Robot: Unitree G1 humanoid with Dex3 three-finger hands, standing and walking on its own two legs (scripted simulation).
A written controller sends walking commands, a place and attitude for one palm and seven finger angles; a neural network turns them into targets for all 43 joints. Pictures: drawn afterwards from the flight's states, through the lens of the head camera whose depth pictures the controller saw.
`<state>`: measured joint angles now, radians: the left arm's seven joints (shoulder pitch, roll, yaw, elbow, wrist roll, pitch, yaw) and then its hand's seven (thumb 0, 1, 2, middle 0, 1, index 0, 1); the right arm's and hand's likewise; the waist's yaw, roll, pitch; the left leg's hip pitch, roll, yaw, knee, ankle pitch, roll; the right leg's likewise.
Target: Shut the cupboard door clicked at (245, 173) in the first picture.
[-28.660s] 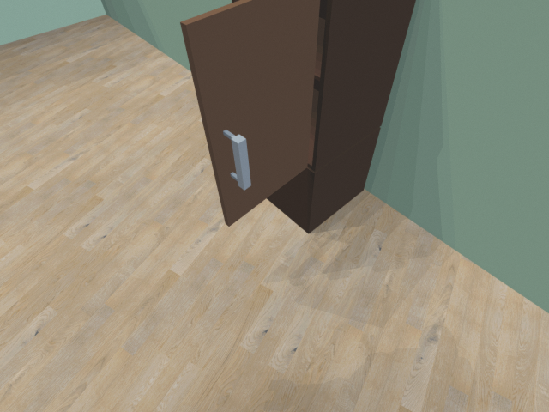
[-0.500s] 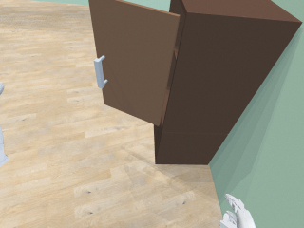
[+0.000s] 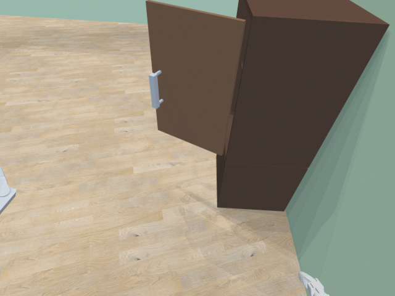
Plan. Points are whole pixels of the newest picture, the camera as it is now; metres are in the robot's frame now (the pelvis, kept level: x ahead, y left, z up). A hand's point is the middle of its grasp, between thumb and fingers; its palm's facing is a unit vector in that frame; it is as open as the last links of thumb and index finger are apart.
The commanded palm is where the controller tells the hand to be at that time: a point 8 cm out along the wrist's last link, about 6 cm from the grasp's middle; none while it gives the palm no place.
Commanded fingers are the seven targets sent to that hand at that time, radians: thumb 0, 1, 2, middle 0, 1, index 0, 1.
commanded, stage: stop stepping back and stand still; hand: left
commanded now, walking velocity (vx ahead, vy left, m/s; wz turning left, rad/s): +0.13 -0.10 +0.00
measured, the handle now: (157, 89) +0.94 +0.20 -0.07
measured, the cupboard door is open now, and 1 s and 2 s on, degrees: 64 64 64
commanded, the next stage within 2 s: let the arm hang, fingers relaxed in 0.10 s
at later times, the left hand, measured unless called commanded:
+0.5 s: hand out of the picture +0.08 +0.15 -0.16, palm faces +0.11 -0.98 -0.15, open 7.0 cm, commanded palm none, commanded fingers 0.00 0.90 0.90 -0.20 -0.30 -0.20 -0.30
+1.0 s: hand out of the picture +0.00 +0.18 -0.16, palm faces +0.04 -0.98 -0.19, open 7.4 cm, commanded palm none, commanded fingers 0.00 0.90 0.90 -0.20 -0.30 -0.20 -0.30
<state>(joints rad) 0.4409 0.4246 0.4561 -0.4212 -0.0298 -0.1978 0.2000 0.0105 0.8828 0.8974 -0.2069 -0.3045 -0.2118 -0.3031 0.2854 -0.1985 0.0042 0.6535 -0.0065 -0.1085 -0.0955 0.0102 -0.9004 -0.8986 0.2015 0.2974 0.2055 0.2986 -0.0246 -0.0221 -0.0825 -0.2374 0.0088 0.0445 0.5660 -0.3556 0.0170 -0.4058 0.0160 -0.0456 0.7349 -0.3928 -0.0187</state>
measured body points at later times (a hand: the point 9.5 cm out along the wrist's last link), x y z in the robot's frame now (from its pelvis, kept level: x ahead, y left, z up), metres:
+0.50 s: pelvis +0.00 -0.02 +0.00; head +0.01 +0.00 +0.45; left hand +0.08 +0.20 -0.14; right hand +0.08 -0.26 -0.13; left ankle +0.02 +0.12 -0.73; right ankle +0.03 -0.09 -0.73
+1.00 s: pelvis +0.02 +0.01 +0.01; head +0.01 +0.01 +0.46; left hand +0.00 +0.24 -0.14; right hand -0.01 -0.18 -0.15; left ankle +0.02 +0.12 -0.73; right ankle +0.03 -0.09 -0.73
